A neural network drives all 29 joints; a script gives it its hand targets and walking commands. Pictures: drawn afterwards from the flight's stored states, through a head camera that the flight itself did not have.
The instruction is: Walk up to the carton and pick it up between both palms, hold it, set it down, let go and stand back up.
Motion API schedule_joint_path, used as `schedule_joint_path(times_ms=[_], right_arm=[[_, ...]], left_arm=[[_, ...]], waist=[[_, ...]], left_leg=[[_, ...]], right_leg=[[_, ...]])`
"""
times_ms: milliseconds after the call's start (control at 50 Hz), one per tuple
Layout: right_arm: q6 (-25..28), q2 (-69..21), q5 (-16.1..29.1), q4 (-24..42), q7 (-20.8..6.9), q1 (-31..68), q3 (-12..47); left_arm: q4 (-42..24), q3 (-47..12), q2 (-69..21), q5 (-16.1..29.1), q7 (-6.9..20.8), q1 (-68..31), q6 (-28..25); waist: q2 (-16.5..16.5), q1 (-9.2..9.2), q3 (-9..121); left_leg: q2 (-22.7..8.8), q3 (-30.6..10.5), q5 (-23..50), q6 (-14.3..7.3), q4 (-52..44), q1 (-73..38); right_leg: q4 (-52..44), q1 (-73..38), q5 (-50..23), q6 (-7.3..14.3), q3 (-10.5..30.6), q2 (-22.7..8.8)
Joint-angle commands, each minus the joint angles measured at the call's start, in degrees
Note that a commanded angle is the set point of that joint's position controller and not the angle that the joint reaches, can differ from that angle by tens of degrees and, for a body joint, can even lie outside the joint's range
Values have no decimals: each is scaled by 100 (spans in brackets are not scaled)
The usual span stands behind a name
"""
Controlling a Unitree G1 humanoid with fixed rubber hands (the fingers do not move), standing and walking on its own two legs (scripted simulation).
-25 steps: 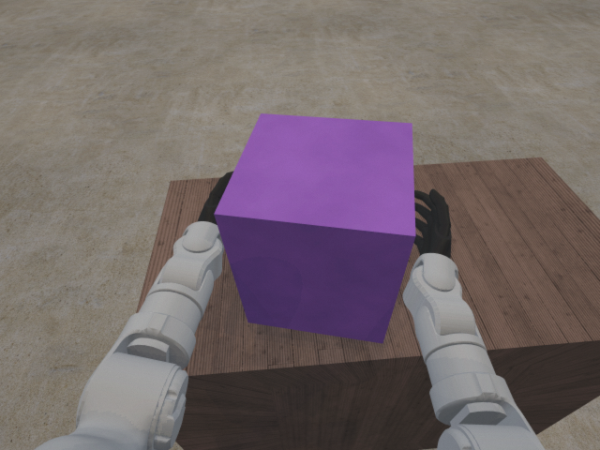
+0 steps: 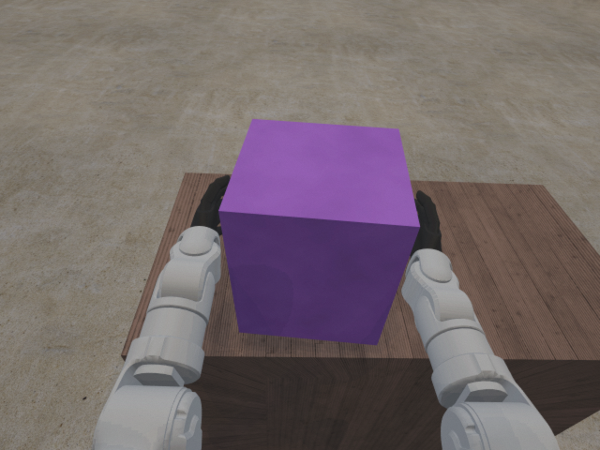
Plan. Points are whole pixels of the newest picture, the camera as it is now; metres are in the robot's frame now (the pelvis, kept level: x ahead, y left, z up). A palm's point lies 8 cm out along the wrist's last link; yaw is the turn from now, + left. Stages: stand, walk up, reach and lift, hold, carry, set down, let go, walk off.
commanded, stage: reach and lift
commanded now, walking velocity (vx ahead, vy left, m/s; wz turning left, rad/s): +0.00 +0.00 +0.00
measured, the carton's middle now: (315, 234) +0.40 -0.03 +0.09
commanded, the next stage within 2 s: hold in 1.40 s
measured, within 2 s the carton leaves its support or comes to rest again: neither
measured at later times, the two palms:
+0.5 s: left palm (198, 210) +0.38 +0.13 +0.16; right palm (430, 205) +0.37 -0.17 +0.17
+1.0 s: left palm (193, 205) +0.37 +0.13 +0.18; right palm (430, 205) +0.37 -0.17 +0.17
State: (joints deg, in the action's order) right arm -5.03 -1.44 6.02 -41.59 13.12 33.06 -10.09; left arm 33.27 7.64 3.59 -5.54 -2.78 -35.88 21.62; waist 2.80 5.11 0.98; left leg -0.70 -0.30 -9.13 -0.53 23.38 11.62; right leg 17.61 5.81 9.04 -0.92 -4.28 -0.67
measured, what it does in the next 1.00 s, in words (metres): stands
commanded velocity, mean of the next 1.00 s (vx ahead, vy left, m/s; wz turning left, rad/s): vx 0.00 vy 0.00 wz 0.00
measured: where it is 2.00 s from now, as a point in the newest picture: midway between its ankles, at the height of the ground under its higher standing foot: outside the picture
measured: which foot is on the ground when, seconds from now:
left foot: down 0.00-1.00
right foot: down 0.00-1.00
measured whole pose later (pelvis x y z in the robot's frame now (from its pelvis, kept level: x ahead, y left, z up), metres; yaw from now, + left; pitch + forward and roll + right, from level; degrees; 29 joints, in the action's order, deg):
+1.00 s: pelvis +0.00 -0.01 +0.00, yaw +0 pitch -4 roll -1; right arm -23.3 3.2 11.3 -30.6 12.8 39.2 -5.1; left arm 12.0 11.7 0.4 -9.1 -4.0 -35.3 41.9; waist 1.6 4.8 1.7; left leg -0.6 -0.7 -9.7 -0.2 23.9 10.1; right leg 20.0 5.0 10.7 -0.7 -4.5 -0.8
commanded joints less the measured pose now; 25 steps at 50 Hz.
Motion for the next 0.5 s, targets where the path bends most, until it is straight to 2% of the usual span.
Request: schedule_joint_path(times_ms=[0,100,160,220,360,480], right_arm=[[336,-3493,273,2605,-987,6249,2707],[-76,-3593,452,2663,-979,6339,2875],[-334,-3582,488,2462,-941,6381,2786],[-511,-3617,561,2398,-910,6464,2720],[-867,-3601,883,2638,-772,6025,2895],[-1098,-3275,1148,3050,-660,5659,2950]], left_arm=[[-2392,-2918,-4195,823,610,-6242,-735],[-2267,-2549,-3975,717,567,-5983,-402],[-1948,-2073,-3752,492,640,-5746,-150],[-1873,-1754,-3614,341,728,-5603,64],[-2508,-1789,-3398,314,818,-5305,465],[-3476,-2281,-3366,397,884,-5272,826]], waist=[[-841,141,4429],[-427,-68,4411],[-130,-185,3990],[31,-250,3878],[9,-108,3744],[-448,141,3437]], left_leg=[[88,-235,1535,353,-54,-2120],[191,-182,995,152,-198,-1659],[250,-122,558,8,-381,-1277],[299,-67,523,-60,-454,-1128],[418,-94,1131,0,-313,-1319],[417,-171,1751,175,-129,-1718]], right_leg=[[-104,62,-1013,-66,20,381],[-57,-310,-1265,-138,150,318],[-65,-674,-1208,-210,231,240],[-31,-1033,-1344,-263,257,205],[121,-1403,-2351,-381,223,189],[149,-1062,-2408,-384,123,242]])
